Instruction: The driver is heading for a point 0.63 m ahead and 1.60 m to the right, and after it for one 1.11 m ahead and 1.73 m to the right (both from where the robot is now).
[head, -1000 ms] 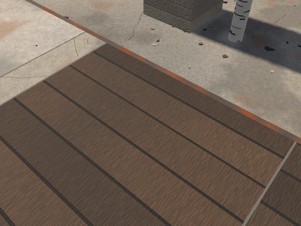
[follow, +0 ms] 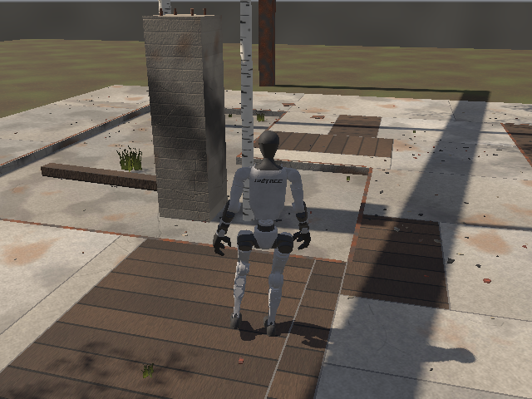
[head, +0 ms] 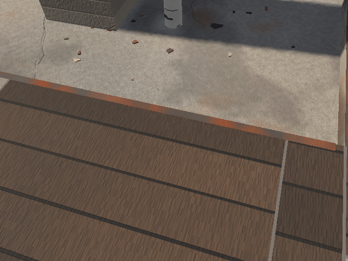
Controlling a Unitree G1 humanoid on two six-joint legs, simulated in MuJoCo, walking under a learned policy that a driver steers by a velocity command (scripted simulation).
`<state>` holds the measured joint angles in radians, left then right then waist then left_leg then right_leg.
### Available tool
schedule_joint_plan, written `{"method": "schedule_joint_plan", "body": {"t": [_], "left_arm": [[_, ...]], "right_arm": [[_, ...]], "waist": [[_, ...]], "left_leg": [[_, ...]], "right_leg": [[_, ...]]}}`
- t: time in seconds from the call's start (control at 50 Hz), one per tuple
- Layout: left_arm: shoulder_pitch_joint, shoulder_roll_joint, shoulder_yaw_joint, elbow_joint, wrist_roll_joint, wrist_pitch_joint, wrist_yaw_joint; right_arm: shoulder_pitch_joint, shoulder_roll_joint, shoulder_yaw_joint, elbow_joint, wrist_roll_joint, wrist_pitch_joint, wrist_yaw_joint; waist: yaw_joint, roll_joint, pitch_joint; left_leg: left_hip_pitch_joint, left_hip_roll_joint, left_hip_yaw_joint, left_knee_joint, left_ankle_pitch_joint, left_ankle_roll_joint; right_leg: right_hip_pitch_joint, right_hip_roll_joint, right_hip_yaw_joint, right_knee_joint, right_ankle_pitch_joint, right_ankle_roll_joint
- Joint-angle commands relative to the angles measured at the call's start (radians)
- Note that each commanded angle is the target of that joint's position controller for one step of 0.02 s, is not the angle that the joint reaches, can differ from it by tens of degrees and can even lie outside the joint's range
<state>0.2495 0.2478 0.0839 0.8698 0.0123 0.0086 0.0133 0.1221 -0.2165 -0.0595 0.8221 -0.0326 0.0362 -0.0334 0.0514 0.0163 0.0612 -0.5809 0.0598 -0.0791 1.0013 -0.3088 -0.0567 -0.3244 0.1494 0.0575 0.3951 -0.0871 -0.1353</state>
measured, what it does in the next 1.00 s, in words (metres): steps on the spot, turning right: left foot, then right foot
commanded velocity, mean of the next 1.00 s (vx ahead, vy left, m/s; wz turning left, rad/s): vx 0.01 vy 0.00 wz -0.60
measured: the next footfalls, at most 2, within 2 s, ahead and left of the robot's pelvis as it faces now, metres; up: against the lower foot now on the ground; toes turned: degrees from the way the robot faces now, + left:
left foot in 0.28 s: +0.08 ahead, +0.15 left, +0.00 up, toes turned -16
right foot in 0.80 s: -0.01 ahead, -0.04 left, +0.00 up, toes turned -31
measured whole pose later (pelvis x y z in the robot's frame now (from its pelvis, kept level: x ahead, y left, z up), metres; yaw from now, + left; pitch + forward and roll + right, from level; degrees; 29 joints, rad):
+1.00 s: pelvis +0.00 +0.04 +0.01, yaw -36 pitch +0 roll +1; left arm 0.20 0.28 0.05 0.69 0.00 0.04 -0.01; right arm 0.22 -0.31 -0.06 0.71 -0.02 0.06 0.00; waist -0.01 0.05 0.08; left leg -0.49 0.04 0.00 1.07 -0.39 -0.04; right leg -0.21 0.08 0.06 0.43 -0.21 -0.08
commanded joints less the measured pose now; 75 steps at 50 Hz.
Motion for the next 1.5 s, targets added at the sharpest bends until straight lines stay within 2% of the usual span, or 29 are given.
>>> {"method": "schedule_joint_plan", "body": {"t": [0.02,0.18,0.26,0.28,0.3,0.32,0.34,0.36,0.38,0.44,0.56,0.74,0.78,0.8,0.82,0.84,0.86,0.9,0.94,1.0,1.12,1.22,1.3,1.34,1.36,1.38,1.4,1.44,1.5], "left_arm": [[0.042,0.151,0.036,-0.062,0.003,0.002,0.004],[0.038,0.172,0.045,-0.100,0.015,0.011,-0.009],[-0.029,0.168,0.046,-0.125,-0.002,0.022,-0.017],[-0.018,0.130,0.036,-0.134,-0.011,0.021,-0.013],[0.075,0.050,0.018,-0.135,-0.013,0.019,-0.007],[0.033,0.139,0.041,-0.139,0.010,0.016,0.000],[0.006,0.182,0.051,-0.140,0.030,0.016,-0.005],[0.027,0.176,0.053,-0.122,0.030,0.021,-0.015],[0.058,0.162,0.050,-0.107,0.024,0.031,-0.025],[0.047,0.154,0.042,-0.111,0.011,0.050,-0.048],[-0.060,0.130,0.020,-0.163,0.003,0.069,-0.059],[-0.111,0.107,-0.003,-0.237,-0.013,0.063,-0.068],[-0.065,0.103,-0.003,-0.233,0.000,0.049,-0.061],[-0.025,0.130,0.003,-0.222,0.016,0.034,-0.049],[-0.007,0.243,0.022,-0.235,0.025,0.017,-0.036],[0.045,0.333,0.050,-0.242,-0.002,0.015,-0.036],[0.080,0.276,0.039,-0.223,-0.013,0.015,-0.035],[-0.048,0.203,0.015,-0.236,-0.009,0.023,-0.022],[-0.081,0.179,0.004,-0.242,-0.012,0.022,-0.012],[-0.034,0.203,0.012,-0.228,-0.012,0.011,-0.017],[0.029,0.219,0.020,-0.216,0.000,0.013,-0.019],[0.031,0.204,0.013,-0.210,0.013,0.012,-0.018],[0.000,0.197,0.006,-0.202,0.014,0.019,-0.016],[-0.033,0.174,-0.007,-0.198,-0.003,0.021,-0.008],[-0.009,0.131,-0.021,-0.196,-0.005,0.016,-0.004],[0.060,0.067,-0.038,-0.197,-0.009,0.012,-0.004],[0.032,0.154,-0.014,-0.190,0.005,0.022,0.002],[0.020,0.152,-0.010,-0.164,0.005,0.030,-0.007],[0.040,0.121,-0.020,-0.124,0.003,0.034,-0.022]], "right_arm": [[0.014,-0.092,-0.021,-0.065,0.004,0.002,-0.004],[0.011,-0.105,-0.008,-0.112,0.029,-0.024,-0.012],[0.149,-0.115,-0.004,-0.099,0.038,-0.040,-0.024],[0.155,-0.169,-0.016,-0.100,0.027,-0.045,-0.034],[0.119,-0.244,-0.027,-0.134,0.017,-0.039,-0.040],[0.031,-0.283,-0.031,-0.166,-0.001,-0.032,-0.031],[0.037,-0.220,-0.021,-0.166,0.001,-0.035,-0.023],[-0.003,-0.167,-0.005,-0.171,0.011,-0.040,-0.016],[-0.024,-0.153,0.000,-0.182,0.010,-0.040,-0.010],[0.030,-0.156,0.000,-0.188,0.007,-0.039,-0.010],[0.159,-0.191,-0.021,-0.156,0.006,-0.039,-0.009],[0.129,-0.239,-0.040,-0.154,0.004,-0.035,0.022],[0.111,-0.245,-0.043,-0.152,0.021,-0.025,0.024],[0.144,-0.232,-0.041,-0.141,0.022,-0.020,0.026],[0.190,-0.150,-0.021,-0.171,0.005,-0.009,0.031],[0.104,-0.146,-0.011,-0.228,0.000,0.008,0.016],[0.080,-0.179,-0.019,-0.217,0.004,0.018,0.014],[0.082,-0.188,-0.022,-0.196,0.021,0.008,0.020],[0.119,-0.211,-0.031,-0.173,0.002,0.006,0.030],[0.117,-0.186,-0.026,-0.171,0.009,0.017,0.035],[0.048,-0.176,-0.021,-0.196,0.008,0.023,0.024],[0.033,-0.160,-0.010,-0.198,0.018,0.012,0.019],[0.065,-0.152,-0.001,-0.195,0.031,0.004,0.011],[0.136,-0.127,0.008,-0.171,0.024,-0.009,0.002],[0.127,-0.156,0.009,-0.175,0.009,-0.021,-0.007],[0.078,-0.217,0.009,-0.205,-0.001,-0.031,-0.009],[0.083,-0.245,0.001,-0.192,0.007,-0.029,0.003],[0.044,-0.163,0.024,-0.179,0.019,-0.039,0.015],[0.035,-0.159,0.028,-0.165,0.014,-0.043,0.008]], "waist": [[-0.004,-0.112,-0.103],[-0.005,-0.134,-0.119],[-0.084,-0.129,-0.118],[-0.073,-0.049,-0.110],[-0.016,0.154,-0.136],[-0.024,0.182,-0.053],[-0.018,0.096,-0.041],[0.011,0.060,-0.037],[0.024,0.073,-0.048],[-0.010,0.107,-0.075],[-0.080,0.132,-0.080],[-0.079,0.173,-0.101],[-0.036,0.132,-0.114],[-0.016,0.035,-0.133],[-0.047,-0.248,-0.147],[0.009,-0.273,-0.119],[0.017,-0.144,-0.103],[-0.045,-0.128,-0.039],[-0.063,-0.146,-0.077],[-0.057,-0.102,-0.107],[-0.023,-0.134,-0.077],[-0.017,-0.133,-0.094],[-0.036,-0.142,-0.097],[-0.089,-0.110,-0.094],[-0.071,-0.031,-0.102],[-0.025,0.167,-0.123],[-0.049,0.167,-0.081],[-0.028,0.111,-0.021],[-0.022,0.140,-0.052]], "left_leg": [[-0.039,-0.025,0.005,-0.042,-0.001,-0.009],[0.119,-0.103,-0.002,-0.247,-0.104,0.040],[0.401,-0.127,0.020,-0.621,0.017,0.074],[0.507,-0.022,-0.070,-0.748,0.028,0.097],[0.594,0.252,-0.319,-0.800,-0.038,0.155],[0.424,0.354,-0.436,-0.820,0.096,0.263],[0.374,0.323,-0.362,-0.787,0.225,0.290],[0.357,0.242,-0.237,-0.753,0.316,0.261],[0.374,0.181,-0.138,-0.729,0.394,0.233],[0.459,0.146,-0.030,-0.684,0.567,0.238],[0.625,0.198,-0.001,-0.647,0.641,0.264],[0.498,0.249,0.094,-0.584,0.577,0.245],[0.437,0.235,0.144,-0.484,0.486,0.187],[0.345,0.201,0.196,-0.362,0.347,0.126],[0.100,0.089,0.273,-0.094,-0.182,0.052],[-0.037,-0.047,0.165,0.047,-0.375,0.025],[-0.046,-0.011,0.088,0.136,-0.325,0.021],[-0.033,0.010,0.051,0.099,-0.153,0.020],[0.006,-0.008,0.065,0.105,-0.077,0.013],[0.008,-0.023,0.057,0.084,-0.047,0.005],[-0.014,-0.044,0.035,-0.058,-0.066,0.005],[0.107,-0.063,0.045,-0.172,-0.089,0.034],[0.271,-0.089,0.060,-0.342,-0.096,0.065],[0.446,-0.080,0.061,-0.626,0.082,0.084],[0.529,0.026,-0.043,-0.709,0.121,0.097],[0.585,0.246,-0.295,-0.776,0.208,0.156],[0.398,0.313,-0.349,-0.757,0.295,0.276],[0.339,0.233,-0.252,-0.759,0.277,0.286],[0.412,0.132,-0.119,-0.703,0.439,0.233]], "right_leg": [[0.139,-0.274,0.362,-0.156,-0.163,-0.073],[0.159,-0.271,0.471,-0.089,0.020,-0.093],[0.052,-0.202,0.482,-0.045,-0.009,-0.008],[-0.053,-0.130,0.421,0.029,-0.213,0.055],[-0.164,-0.003,0.221,0.288,-0.426,0.113],[-0.284,0.046,0.072,0.465,-0.498,0.129],[-0.229,-0.031,0.083,0.611,-0.448,0.139],[-0.210,-0.035,0.079,0.685,-0.387,0.140],[-0.207,-0.032,0.067,0.753,-0.347,0.148],[-0.253,-0.050,0.020,0.858,-0.313,0.181],[-0.298,-0.095,-0.013,0.680,-0.328,0.210],[-0.010,-0.125,-0.129,0.307,-0.363,0.131],[0.118,-0.108,-0.141,0.091,-0.221,0.102],[0.240,-0.132,-0.057,-0.050,-0.106,0.087],[0.383,-0.414,0.315,-0.114,0.111,0.032],[0.297,-0.565,0.493,-0.081,0.387,-0.146],[0.319,-0.513,0.390,-0.043,0.496,-0.178],[0.240,-0.374,0.261,-0.078,0.319,-0.111],[0.253,-0.309,0.212,-0.068,0.385,-0.078],[0.268,-0.303,0.233,-0.068,0.348,-0.075],[0.248,-0.300,0.349,-0.084,0.126,-0.100],[0.192,-0.299,0.369,-0.050,0.167,-0.099],[0.137,-0.288,0.398,-0.012,0.247,-0.068],[0.070,-0.244,0.392,0.029,0.165,-0.006],[0.008,-0.199,0.355,0.075,0.000,0.052],[-0.080,-0.075,0.211,0.222,-0.298,0.102],[-0.032,-0.017,0.102,0.315,-0.471,0.110],[-0.003,-0.061,0.099,0.420,-0.411,0.127],[0.007,-0.065,0.055,0.404,-0.357,0.156]]}}
Keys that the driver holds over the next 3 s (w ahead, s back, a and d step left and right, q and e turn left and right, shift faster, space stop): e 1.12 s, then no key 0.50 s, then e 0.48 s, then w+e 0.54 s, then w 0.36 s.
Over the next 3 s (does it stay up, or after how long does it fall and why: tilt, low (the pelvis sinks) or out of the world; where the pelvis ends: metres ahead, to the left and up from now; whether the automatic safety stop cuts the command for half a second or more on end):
stays up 0.11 -0.24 0.00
